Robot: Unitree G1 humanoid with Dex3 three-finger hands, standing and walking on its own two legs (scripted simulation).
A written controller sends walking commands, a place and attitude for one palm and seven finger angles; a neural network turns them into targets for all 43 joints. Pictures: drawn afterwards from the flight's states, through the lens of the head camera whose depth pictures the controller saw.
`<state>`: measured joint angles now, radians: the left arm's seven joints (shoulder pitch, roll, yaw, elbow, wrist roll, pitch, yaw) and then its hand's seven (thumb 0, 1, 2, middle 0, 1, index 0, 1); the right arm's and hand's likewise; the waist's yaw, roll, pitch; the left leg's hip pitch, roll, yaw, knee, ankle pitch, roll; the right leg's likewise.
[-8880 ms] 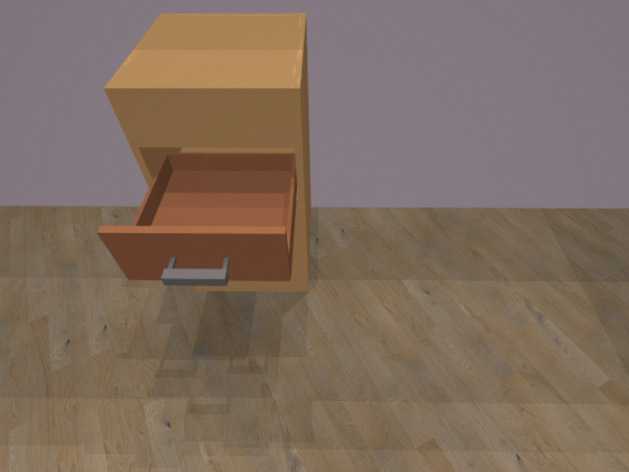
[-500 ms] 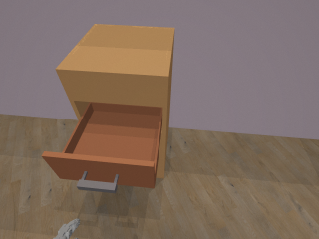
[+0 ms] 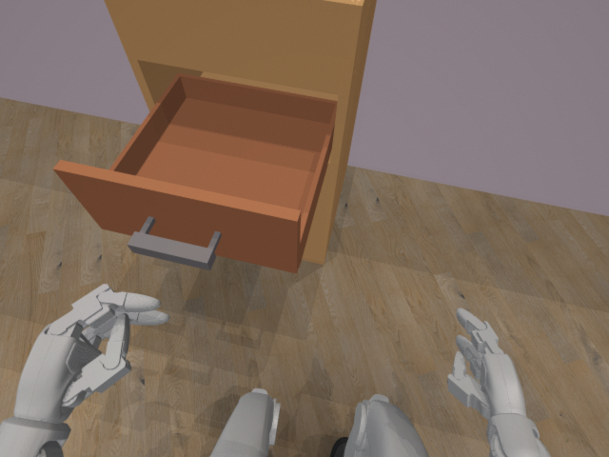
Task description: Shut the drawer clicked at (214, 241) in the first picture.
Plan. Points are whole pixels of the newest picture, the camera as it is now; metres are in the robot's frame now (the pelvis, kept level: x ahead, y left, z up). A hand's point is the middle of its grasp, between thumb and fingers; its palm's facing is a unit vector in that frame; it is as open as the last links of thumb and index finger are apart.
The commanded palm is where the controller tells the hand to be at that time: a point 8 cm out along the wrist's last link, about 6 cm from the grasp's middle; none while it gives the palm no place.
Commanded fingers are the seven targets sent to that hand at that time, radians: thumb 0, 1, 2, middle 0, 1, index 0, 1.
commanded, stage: raise the hand and make a fist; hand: left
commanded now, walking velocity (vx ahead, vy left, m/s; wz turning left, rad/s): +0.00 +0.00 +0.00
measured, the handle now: (177, 240) +0.42 +0.27 -0.06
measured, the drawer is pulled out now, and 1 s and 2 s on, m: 0.29 0.29 0.29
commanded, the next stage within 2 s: bring the fist close to the handle in 1.26 s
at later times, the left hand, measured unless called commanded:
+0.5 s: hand (123, 355) +0.21 +0.24 +0.03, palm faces -0.13 -0.99 -0.04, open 3.1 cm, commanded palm +0.20 +0.29 +0.04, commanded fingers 0.00 0.90 0.90 -1.36 -1.56 -1.36 -1.56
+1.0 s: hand (117, 339) +0.23 +0.25 +0.04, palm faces -0.11 -0.99 -0.07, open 3.3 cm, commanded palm +0.20 +0.30 +0.04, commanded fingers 0.00 0.90 0.90 -1.40 -1.60 -1.40 -1.60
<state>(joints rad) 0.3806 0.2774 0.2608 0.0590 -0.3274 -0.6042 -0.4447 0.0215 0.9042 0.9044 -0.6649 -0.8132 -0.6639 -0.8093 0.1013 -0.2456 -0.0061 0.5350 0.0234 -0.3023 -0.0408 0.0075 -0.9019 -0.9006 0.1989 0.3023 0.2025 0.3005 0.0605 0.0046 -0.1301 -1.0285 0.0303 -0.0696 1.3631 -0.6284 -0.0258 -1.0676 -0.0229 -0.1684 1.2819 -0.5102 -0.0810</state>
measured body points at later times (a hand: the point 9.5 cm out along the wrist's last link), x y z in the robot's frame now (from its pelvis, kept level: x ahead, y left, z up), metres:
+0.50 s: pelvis +0.00 +0.04 +0.00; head +0.09 +0.06 +0.44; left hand +0.21 +0.29 +0.03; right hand +0.18 -0.23 -0.06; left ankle +0.02 +0.13 -0.61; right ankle +0.07 -0.08 -0.61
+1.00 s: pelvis +0.01 +0.05 +0.00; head +0.11 +0.07 +0.44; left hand +0.23 +0.30 +0.04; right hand +0.21 -0.18 -0.07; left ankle +0.02 +0.13 -0.61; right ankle +0.07 -0.08 -0.61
